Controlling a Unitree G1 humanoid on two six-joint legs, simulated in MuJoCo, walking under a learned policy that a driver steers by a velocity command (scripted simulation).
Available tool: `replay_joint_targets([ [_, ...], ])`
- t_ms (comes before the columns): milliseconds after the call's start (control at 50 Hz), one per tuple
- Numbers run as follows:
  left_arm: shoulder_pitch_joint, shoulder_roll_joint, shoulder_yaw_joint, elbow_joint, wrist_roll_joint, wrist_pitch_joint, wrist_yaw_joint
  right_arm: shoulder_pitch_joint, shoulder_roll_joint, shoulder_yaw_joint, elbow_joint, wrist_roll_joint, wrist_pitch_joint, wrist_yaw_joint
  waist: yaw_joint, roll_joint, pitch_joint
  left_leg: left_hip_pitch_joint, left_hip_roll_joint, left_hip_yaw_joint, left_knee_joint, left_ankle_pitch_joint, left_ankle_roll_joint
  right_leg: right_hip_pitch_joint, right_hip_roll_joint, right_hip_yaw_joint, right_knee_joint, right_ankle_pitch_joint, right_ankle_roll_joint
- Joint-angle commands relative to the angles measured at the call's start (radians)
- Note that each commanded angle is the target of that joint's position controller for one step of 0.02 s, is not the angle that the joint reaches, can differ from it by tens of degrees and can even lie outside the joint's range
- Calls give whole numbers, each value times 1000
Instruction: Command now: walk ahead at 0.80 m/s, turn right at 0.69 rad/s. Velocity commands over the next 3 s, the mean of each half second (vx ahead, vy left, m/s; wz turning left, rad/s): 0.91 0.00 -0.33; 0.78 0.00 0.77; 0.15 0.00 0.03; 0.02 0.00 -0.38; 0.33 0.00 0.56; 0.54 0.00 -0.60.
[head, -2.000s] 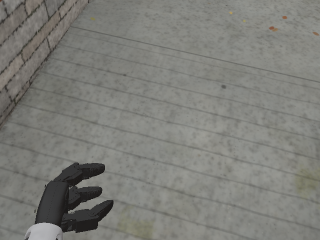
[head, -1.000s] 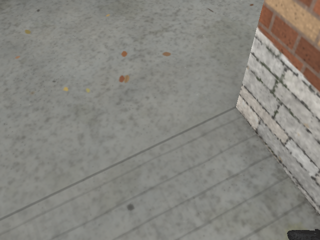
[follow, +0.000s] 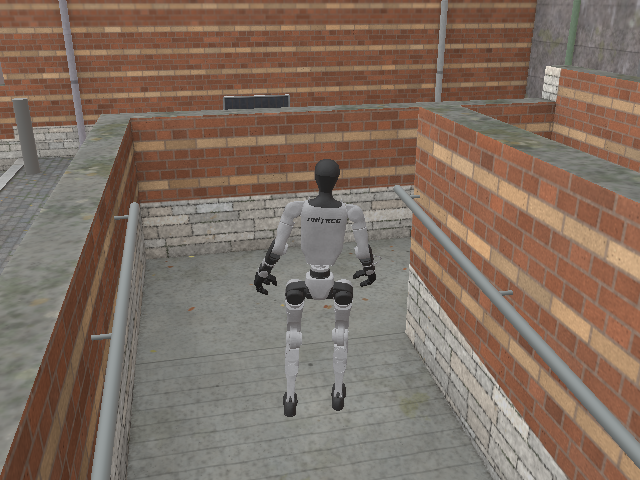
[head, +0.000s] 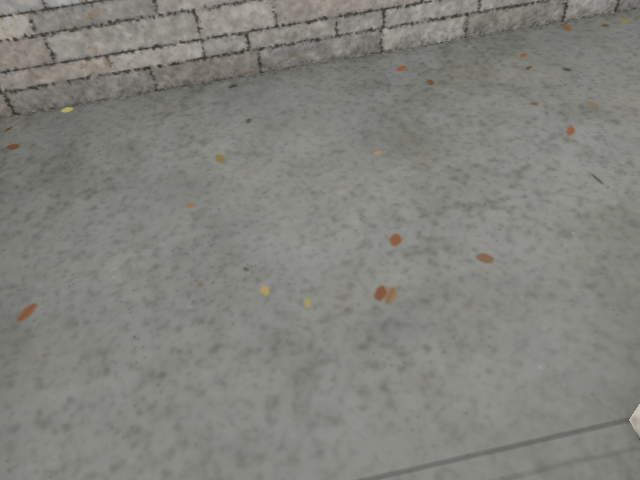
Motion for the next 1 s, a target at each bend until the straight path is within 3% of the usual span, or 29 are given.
replay_joint_targets([
  [20,248,200,50,-34,14,-27,-24,-193,4,17,-213,40,-75,16,87,-347,11,-820,-103,-100,610,-4,-6,569,-316,1008,-576,-449,-340],
  [40,220,194,54,-53,27,-29,-20,-254,-48,7,-211,60,-95,23,98,-172,52,-856,-41,-113,643,40,4,539,-346,970,-532,-434,-318],
  [80,224,125,25,-51,27,-28,-14,-249,-31,7,-182,24,-107,21,64,-32,86,-777,6,-118,549,163,4,431,-271,771,-484,-237,-258],
  [200,205,10,-14,-19,13,9,62,-342,-9,-4,-161,10,-91,25,20,-145,183,-504,-49,19,203,414,-57,166,-89,419,-564,270,-174],
  [220,221,43,-4,1,16,9,62,-377,4,0,-163,13,-97,27,42,-141,174,-460,-61,53,126,445,-58,157,-90,385,-577,330,-167],
  [280,276,-27,-30,56,12,6,52,-442,30,5,-171,33,-96,44,69,-250,174,-414,-74,105,-1,458,-24,283,-124,336,-590,529,-173],
  [320,267,20,-23,72,25,1,42,-428,-9,-19,-168,33,-90,45,48,-270,119,-327,-121,172,-50,376,27,379,-135,257,-468,1062,-140],
  [360,260,99,-7,102,51,15,58,-302,-45,-43,-179,43,-61,30,-56,-321,14,-193,-151,196,-26,274,93,469,-194,206,-272,1693,-115],
  [380,188,113,-3,90,55,22,71,-122,-93,-68,-144,52,-39,27,-177,-318,-68,4,-152,173,-96,292,136,427,-198,180,-63,1864,-93],
  [400,99,131,9,66,64,19,74,130,-133,-76,-72,62,-20,22,-291,-261,-188,324,-100,76,-119,307,167,267,-185,170,176,1778,-80],
  [420,-12,49,-11,9,105,-4,72,342,-163,-70,7,63,-11,20,-323,-1,-257,601,-2,-172,-95,189,199,-13,-51,184,576,876,-67],
  [440,99,-53,-35,-45,43,-55,45,361,-163,-63,49,37,-13,20,-180,419,-358,848,221,-783,-328,98,413,-396,119,272,893,21,7],
  [460,23,20,-26,-64,-15,-94,26,307,-94,-64,40,28,-24,3,-212,310,-208,795,251,-956,-501,-195,439,-609,61,296,945,69,-3],
  [480,-101,42,-26,-91,-25,-101,9,302,-46,-51,44,5,-50,1,-201,96,-99,652,244,-850,-497,-154,404,-597,16,286,927,108,-1],
  [500,-168,-16,-42,-125,10,-101,2,273,-43,-46,62,-11,-57,8,-139,-116,8,424,193,-755,-541,-7,366,-523,1,248,878,118,-16],
  [520,-161,-32,-43,-136,38,-90,-6,212,-15,-33,64,-9,-64,14,-60,-154,37,275,143,-657,-574,42,345,-447,-27,250,777,151,-10],
  [560,-120,-5,-30,-132,19,-71,8,152,-19,-30,54,16,-67,9,12,-65,114,121,81,-540,-649,68,315,-391,-70,224,605,130,15],
  [620,-263,16,-31,-189,50,-69,33,178,-24,-23,70,26,-65,-14,-14,-75,205,-143,16,-384,-666,216,290,-288,-77,133,377,341,104],
  [680,-416,-47,-45,-249,40,-82,4,214,-116,-64,72,43,-50,-42,-56,-30,205,-366,-6,-332,-713,201,224,81,-6,103,52,627,130],
  [720,-420,41,1,-253,4,-77,24,293,-83,-55,106,47,-42,-26,-67,-4,165,-215,7,-381,-632,177,174,137,17,136,-97,658,151],
  [740,-394,89,16,-239,-11,-67,30,244,-176,-86,80,73,-58,-33,-45,39,148,-123,45,-387,-628,260,181,145,19,152,-130,599,155],
  [760,-317,112,41,-212,14,-52,40,257,-153,-83,91,83,-57,-26,-14,19,106,-44,38,-381,-463,456,152,203,32,137,-103,434,143],
  [800,56,127,82,-160,8,-51,71,243,-76,-61,78,44,-14,-1,176,125,-128,-105,-55,-355,20,458,56,584,-77,183,-96,333,89],
  [820,136,209,82,-150,29,-50,68,281,51,-33,32,16,-1,-7,142,-169,-278,-288,-121,-218,350,35,19,809,-311,443,-60,467,-25],
  [840,98,234,74,-143,74,-52,20,390,59,-15,-37,68,9,-15,58,-554,-481,-435,-122,-201,686,-101,-8,876,-531,967,-269,506,-185],
  [860,8,143,56,-168,75,-36,16,318,-39,-43,-40,60,25,-33,44,-408,-350,-531,-49,-187,822,-46,-33,788,-459,868,-279,604,-176],
  [900,-53,63,34,-108,72,2,49,191,-68,-41,-52,42,21,-44,13,-232,-123,-524,13,-97,796,49,-45,521,-345,449,-268,844,-109],
  [940,-129,25,25,-66,72,4,70,151,-53,-44,-66,62,27,-37,-54,-221,-6,-455,61,-97,659,65,-36,342,-288,276,-313,839,-75],
  [1000,-222,-7,22,-26,20,-7,99,17,-7,-33,-137,59,47,-21,-69,-196,73,-361,97,-118,330,176,-29,156,-277,106,-392,801,-13],
])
